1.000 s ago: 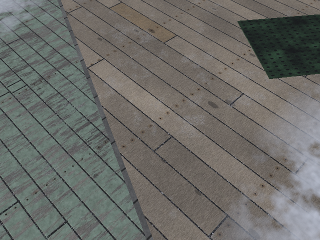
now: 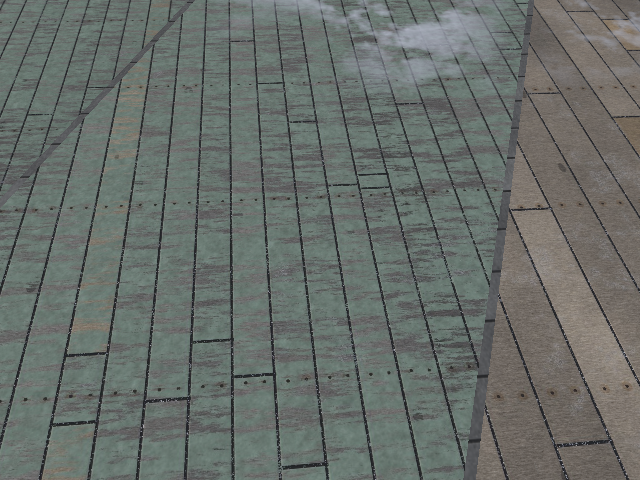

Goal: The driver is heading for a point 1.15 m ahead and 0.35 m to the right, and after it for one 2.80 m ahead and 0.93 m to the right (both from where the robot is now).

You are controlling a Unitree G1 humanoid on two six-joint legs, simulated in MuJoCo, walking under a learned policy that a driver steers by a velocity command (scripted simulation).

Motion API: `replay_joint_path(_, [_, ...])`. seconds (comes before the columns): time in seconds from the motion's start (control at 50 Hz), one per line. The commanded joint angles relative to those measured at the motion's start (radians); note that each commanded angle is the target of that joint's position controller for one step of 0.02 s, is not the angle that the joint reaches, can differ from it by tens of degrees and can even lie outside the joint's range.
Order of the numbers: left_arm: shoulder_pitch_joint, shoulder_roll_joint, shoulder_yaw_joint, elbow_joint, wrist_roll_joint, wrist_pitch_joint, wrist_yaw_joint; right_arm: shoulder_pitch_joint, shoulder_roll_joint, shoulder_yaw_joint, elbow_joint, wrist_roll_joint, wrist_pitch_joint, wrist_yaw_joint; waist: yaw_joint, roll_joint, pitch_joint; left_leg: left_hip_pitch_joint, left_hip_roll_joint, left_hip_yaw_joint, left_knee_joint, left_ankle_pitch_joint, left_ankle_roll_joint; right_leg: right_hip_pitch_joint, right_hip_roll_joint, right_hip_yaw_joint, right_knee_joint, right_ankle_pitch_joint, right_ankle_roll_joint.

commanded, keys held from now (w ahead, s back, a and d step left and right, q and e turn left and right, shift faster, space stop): w+shift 0.32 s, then s+shift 0.14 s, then s+e+shift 0.26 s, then w+e+shift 0.28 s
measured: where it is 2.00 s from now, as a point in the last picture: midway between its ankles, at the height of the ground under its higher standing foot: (494, 307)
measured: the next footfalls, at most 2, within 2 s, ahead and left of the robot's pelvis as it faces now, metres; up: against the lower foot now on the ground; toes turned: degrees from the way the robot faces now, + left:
right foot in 0.08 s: +0.07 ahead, -0.14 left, +0.00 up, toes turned +2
left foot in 0.48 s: +0.45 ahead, +0.10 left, +0.00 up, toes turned +2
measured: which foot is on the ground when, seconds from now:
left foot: down 0.00-0.08, up 0.10-0.46, down 0.48-0.98, up 1.00-1.00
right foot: up 0.00-0.06, down 0.08-0.50, up 0.52-0.98, down 1.00-1.00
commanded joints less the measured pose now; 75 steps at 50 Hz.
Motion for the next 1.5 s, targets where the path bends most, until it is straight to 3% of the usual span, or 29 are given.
replay_joint_path(0.02, [-0.091, 0.046, -0.007, -0.1, 0.072, 0.008, -0.023, 0.034, -0.213, -0.057, -0.034, -0.061, -0.004, 0.041, -0.021, 0.16, 0.052, -0.036, 0.207, -0.248, -0.184, -0.356, 0.145, 0.042, 0.016, -0.066, -0.077, -0.045, -0.029])
replay_joint_path(0.08, [0.172, 0.105, 0.008, -0.059, 0.067, 0.023, 0.0, -0.058, -0.111, -0.031, -0.075, -0.042, -0.012, 0.048, 0.133, -0.014, 0.039, -0.365, 0.112, -0.13, 0.073, -0.331, 0.071, 0.472, -0.109, 0.064, -0.189, -0.119, -0.069])
replay_joint_path(0.1, [0.328, 0.188, 0.02, -0.038, 0.082, 0.015, 0.011, -0.096, -0.015, -0.005, -0.103, -0.041, -0.03, 0.042, 0.188, -0.211, -0.008, -0.474, 0.008, 0.046, 0.418, -0.318, 0.027, 0.588, -0.326, 0.352, -0.317, -0.394, -0.11])
replay_joint_path(0.12, [0.32, 0.283, 0.052, -0.021, 0.08, 0.016, 0.007, -0.119, -0.053, -0.005, -0.145, -0.035, -0.039, 0.036, 0.152, -0.253, 0.069, -0.746, -0.011, 0.104, 0.56, -0.263, 0.023, 0.588, -0.457, 0.709, -0.407, -0.564, -0.219])
replay_joint_path(0.14, [0.287, 0.207, 0.041, -0.034, 0.064, 0.016, 0.0, -0.165, -0.109, -0.016, -0.132, -0.055, -0.038, 0.036, 0.142, -0.087, 0.118, -0.797, 0.063, 0.066, 0.662, -0.168, 0.019, 0.558, -0.428, 0.641, -0.393, -0.568, -0.22])
replay_joint_path(0.18, [0.232, 0.131, 0.014, -0.05, 0.055, 0.007, -0.01, -0.116, -0.118, -0.019, -0.097, -0.065, -0.041, 0.064, 0.086, -0.085, 0.075, -0.717, 0.093, 0.095, 0.671, -0.059, -0.004, 0.497, -0.302, 0.432, -0.385, -0.433, -0.162])
replay_joint_path(0.38, [0.356, 0.092, -0.01, 0.046, 0.029, -0.011, -0.012, -0.317, -0.008, 0.039, -0.152, -0.064, -0.036, 0.104, 0.099, -0.119, 0.198, -0.364, 0.109, 0.376, 0.213, 0.184, -0.014, 0.311, -0.171, 0.014, -0.469, 0.645, -0.144])
replay_joint_path(0.4, [0.365, 0.131, -0.007, 0.027, -0.026, -0.002, 0.01, -0.32, -0.029, 0.02, -0.173, 0.025, -0.078, 0.082, 0.092, -0.143, 0.145, -0.35, 0.085, 0.335, 0.174, 0.2, -0.006, 0.395, -0.204, 0.028, -0.362, 0.829, -0.146])
replay_joint_path(0.46, [0.304, 0.174, -0.006, 0.011, -0.004, 0.021, 0.038, -0.031, -0.13, -0.022, -0.079, 0.0, -0.103, 0.068, -0.085, -0.168, -0.054, 0.017, 0.032, 0.324, 0.022, 0.435, 0.049, 0.411, -0.187, 0.0, -0.059, 1.069, -0.072])
replay_joint_path(0.48, [0.289, 0.147, -0.015, -0.012, 0.007, 0.017, 0.035, 0.11, -0.166, -0.036, -0.039, -0.027, -0.092, 0.052, -0.146, -0.15, -0.145, 0.296, 0.13, 0.239, 0.035, 0.643, 0.078, 0.244, -0.14, 0.02, 0.136, 0.887, -0.033])
replay_joint_path(0.5, [0.331, 0.01, -0.053, -0.053, 0.052, 0.012, 0.025, 0.205, -0.252, -0.039, -0.018, -0.076, -0.081, 0.034, -0.111, 0.181, -0.308, 0.639, 0.449, -0.025, 0.192, 1.346, 0.177, -0.042, 0.025, -0.01, 0.586, -0.121, 0.029])
replay_joint_path(0.52, [0.517, 0.002, -0.063, 0.007, -0.001, 0.013, 0.019, 0.203, -0.186, -0.015, -0.039, -0.097, -0.077, 0.043, -0.07, 0.265, -0.575, 0.768, 0.663, -0.275, 0.186, 1.549, 0.34, -0.132, 0.086, 0.207, 0.861, -0.492, 0.047])
replay_joint_path(0.54, [0.401, 0.144, -0.024, -0.026, -0.018, 0.022, 0.019, 0.09, -0.17, -0.02, -0.085, -0.07, -0.059, 0.037, -0.081, 0.144, -0.495, 0.616, 0.588, -0.136, 0.146, 1.449, 0.3, -0.153, 0.008, 0.19, 0.874, -0.444, 0.057])
replay_joint_path(0.6, [0.245, 0.111, -0.012, -0.072, -0.009, 0.086, 0.05, -0.094, -0.099, 0.0, -0.066, -0.027, -0.034, 0.007, 0.011, -0.002, -0.132, 0.169, 0.421, 0.092, -0.03, 1.007, 0.197, -0.177, -0.069, 0.045, 0.767, -0.317, 0.092])
replay_joint_path(0.66, [0.381, 0.045, -0.012, -0.086, -0.011, 0.142, 0.057, -0.231, -0.093, -0.001, -0.078, -0.056, -0.016, -0.003, 0.11, 0.162, -0.059, -0.078, 0.412, 0.266, -0.084, 0.923, 0.23, -0.086, -0.06, 0.008, 0.756, -0.259, 0.146])
replay_joint_path(0.76, [0.26, 0.054, -0.004, -0.183, 0.003, 0.168, 0.049, -0.296, -0.143, -0.017, -0.074, -0.048, 0.016, -0.028, 0.098, 0.084, -0.108, -0.088, 0.442, 0.336, -0.159, 0.28, 0.195, -0.063, -0.15, -0.024, 0.526, 0.039, 0.095])
replay_joint_path(0.86, [0.179, 0.138, 0.029, -0.226, -0.007, 0.157, 0.009, -0.247, -0.236, -0.065, -0.024, 0.008, -0.011, -0.007, 0.08, 0.124, -0.024, -0.051, 0.487, 0.28, -0.328, -0.435, 0.106, -0.016, -0.156, -0.112, 0.326, -0.097, -0.029])
replay_joint_path(0.96, [0.359, 0.07, 0.031, -0.107, -0.023, 0.143, 0.009, -0.337, -0.167, -0.058, -0.023, 0.034, -0.011, 0.022, 0.166, -0.019, 0.118, -0.039, 0.404, 0.411, -0.118, -0.479, 0.028, 0.126, -0.098, -0.264, 0.005, -0.156, -0.13])
replay_joint_path(0.98, [0.499, 0.081, 0.043, -0.041, -0.02, 0.132, 0.012, -0.338, -0.117, -0.048, -0.021, 0.025, -0.008, 0.026, 0.196, -0.157, 0.119, -0.117, 0.323, 0.477, 0.144, -0.43, 0.004, 0.249, -0.066, -0.223, -0.074, -0.178, -0.166])
replay_joint_path(1.0, [0.536, 0.073, 0.018, -0.04, 0.051, 0.138, -0.024, -0.292, -0.049, -0.016, -0.009, -0.081, 0.03, 0.046, 0.205, -0.324, 0.179, -0.415, 0.23, 0.528, 0.62, -0.486, -0.041, 0.31, -0.165, 0.141, -0.133, -0.384, -0.22])
replay_joint_path(1.02, [0.406, 0.162, 0.017, -0.125, 0.038, 0.123, -0.023, -0.324, 0.037, 0.014, -0.105, -0.085, 0.03, 0.059, 0.108, -0.4, 0.195, -0.742, 0.083, 0.36, 0.787, -0.44, -0.094, 0.313, -0.296, 0.636, -0.321, -0.401, -0.316])
replay_joint_path(1.08, [0.278, 0.228, 0.05, -0.183, 0.051, 0.093, 0.001, -0.367, -0.152, -0.022, -0.105, -0.094, -0.024, 0.071, 0.082, -0.071, 0.162, -0.72, 0.19, 0.241, 0.712, -0.066, -0.127, 0.332, -0.316, 0.553, -0.453, -0.457, -0.301])
replay_joint_path(1.28, [0.419, 0.134, 0.024, -0.061, 0.023, 0.035, 0.01, -0.461, -0.073, 0.008, -0.129, -0.047, -0.006, 0.088, 0.148, -0.156, 0.154, -0.465, 0.122, 0.311, 0.228, 0.134, -0.112, 0.401, -0.181, 0.291, -0.435, 0.13, -0.251])
replay_joint_path(1.36, [0.332, 0.194, 0.031, -0.036, 0.031, 0.019, 0.01, -0.164, -0.143, -0.025, -0.063, -0.046, -0.014, 0.051, -0.009, -0.167, 0.039, -0.038, 0.051, 0.358, 0.173, 0.033, -0.023, 0.374, -0.194, 0.214, -0.202, 0.805, -0.185])
replay_joint_path(1.4, [0.285, 0.135, 0.015, -0.046, 0.051, 0.016, 0.01, 0.285, -0.246, -0.064, 0.044, -0.059, -0.02, 0.008, -0.215, -0.006, -0.193, 0.475, 0.215, 0.164, 0.182, -0.283, 0.003, 0.073, -0.079, 0.142, 0.432, 0.623, -0.152])
replay_joint_path(1.42, [0.377, -0.034, -0.026, -0.098, 0.01, 0.007, -0.005, 0.309, -0.36, -0.084, 0.07, -0.09, -0.027, 0.015, -0.11, 0.431, -0.279, 0.587, 0.45, -0.453, -0.13, -0.801, 0.08, -0.215, 0.106, 0.139, 0.755, -0.192, -0.115])
replay_joint_path(1.44, [0.301, 0.019, -0.032, -0.093, 0.017, 0.004, -0.002, 0.141, -0.246, -0.06, 0.042, -0.08, -0.028, 0.032, -0.058, 0.294, -0.119, 0.436, 0.474, -0.667, -0.281, -0.777, 0.085, -0.317, 0.071, 0.173, 0.825, -0.149, -0.143])
replay_joint_path(1.48, [0.147, 0.085, -0.025, -0.088, 0.058, 0.007, -0.013, 0.117, -0.134, -0.041, 0.066, -0.066, -0.037, 0.042, -0.056, -0.004, 0.041, 0.212, 0.395, -0.294, -0.188, -0.349, 0.083, -0.247, -0.038, 0.124, 0.733, -0.004, -0.146])
replay_joint_path(1.5, [0.139, 0.065, -0.026, -0.114, 0.056, 0.012, -0.023, 0.112, -0.118, -0.031, 0.089, -0.068, -0.039, 0.037, -0.011, 0.051, 0.031, 0.18, 0.362, -0.256, -0.205, -0.385, 0.107, -0.259, -0.036, 0.107, 0.711, -0.008, -0.139])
